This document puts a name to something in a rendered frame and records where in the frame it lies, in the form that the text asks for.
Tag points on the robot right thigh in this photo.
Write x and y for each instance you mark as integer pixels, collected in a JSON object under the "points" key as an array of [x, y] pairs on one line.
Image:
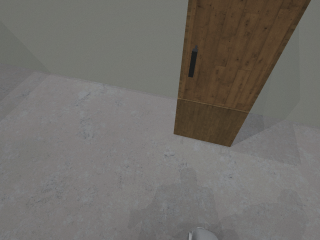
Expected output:
{"points": [[201, 234]]}

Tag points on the cupboard door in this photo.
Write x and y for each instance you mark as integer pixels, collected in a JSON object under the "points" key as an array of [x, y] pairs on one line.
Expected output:
{"points": [[237, 42]]}

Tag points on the handle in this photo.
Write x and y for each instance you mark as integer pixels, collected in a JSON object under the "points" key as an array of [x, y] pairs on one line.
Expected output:
{"points": [[193, 61]]}

